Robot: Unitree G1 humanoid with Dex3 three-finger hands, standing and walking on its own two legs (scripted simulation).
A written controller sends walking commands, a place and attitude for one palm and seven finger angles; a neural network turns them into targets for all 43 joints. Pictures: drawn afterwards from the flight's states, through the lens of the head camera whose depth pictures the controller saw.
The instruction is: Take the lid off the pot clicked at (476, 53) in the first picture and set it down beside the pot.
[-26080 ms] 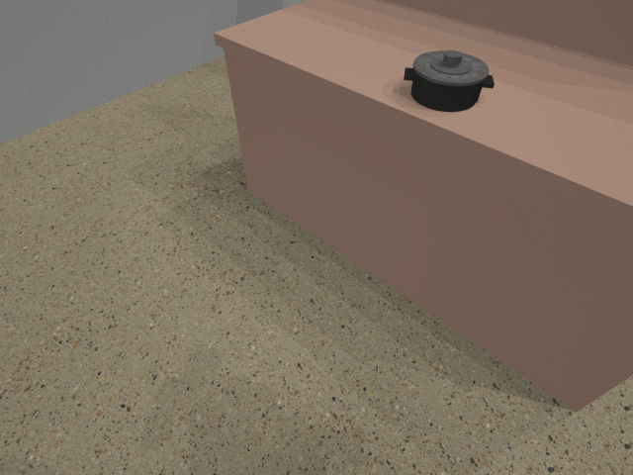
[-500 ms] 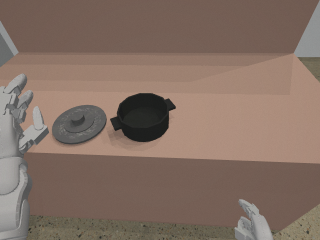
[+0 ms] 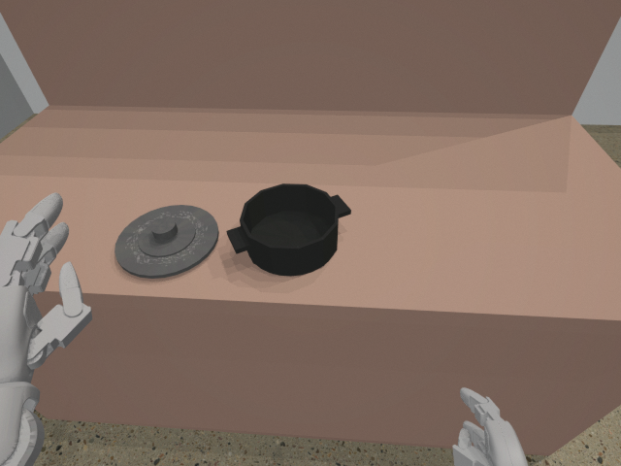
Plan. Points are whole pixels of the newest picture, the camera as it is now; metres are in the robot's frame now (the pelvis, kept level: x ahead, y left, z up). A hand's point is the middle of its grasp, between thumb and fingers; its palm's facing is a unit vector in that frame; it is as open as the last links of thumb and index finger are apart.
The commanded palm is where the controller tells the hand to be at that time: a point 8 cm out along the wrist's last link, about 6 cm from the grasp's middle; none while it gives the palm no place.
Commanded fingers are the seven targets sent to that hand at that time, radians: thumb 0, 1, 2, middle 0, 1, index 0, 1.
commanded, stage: draw the hand back to the body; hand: left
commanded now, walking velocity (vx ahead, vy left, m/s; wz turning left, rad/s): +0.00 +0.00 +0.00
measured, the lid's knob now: (164, 228) +0.49 +0.34 +0.01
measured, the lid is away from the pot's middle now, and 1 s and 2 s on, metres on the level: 0.23 0.23 0.23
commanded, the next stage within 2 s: step back with the hand held close in 0.24 s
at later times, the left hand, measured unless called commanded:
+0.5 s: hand (72, 308) +0.20 +0.25 +0.19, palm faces +0.40 -0.81 -0.42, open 7.4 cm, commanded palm +0.13 +0.28 +0.19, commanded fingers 0.00 0.90 0.90 -0.20 -0.30 -0.20 -0.30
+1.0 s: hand (59, 367) +0.15 +0.24 +0.17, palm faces +0.33 -0.83 -0.45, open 7.4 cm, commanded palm +0.08 +0.30 +0.19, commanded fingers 0.00 0.90 0.90 -0.20 -0.30 -0.20 -0.30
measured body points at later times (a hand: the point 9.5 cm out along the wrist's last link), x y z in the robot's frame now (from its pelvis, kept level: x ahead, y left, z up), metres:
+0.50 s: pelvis +0.00 +0.00 +0.00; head +0.00 +0.01 +0.45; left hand +0.17 +0.29 +0.21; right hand +0.20 -0.21 -0.07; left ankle -0.01 +0.10 -0.74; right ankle +0.00 -0.13 -0.74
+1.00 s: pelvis -0.05 +0.02 -0.02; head -0.03 +0.03 +0.43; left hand +0.12 +0.29 +0.20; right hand +0.11 -0.21 -0.10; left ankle -0.01 +0.10 -0.74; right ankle -0.01 -0.13 -0.74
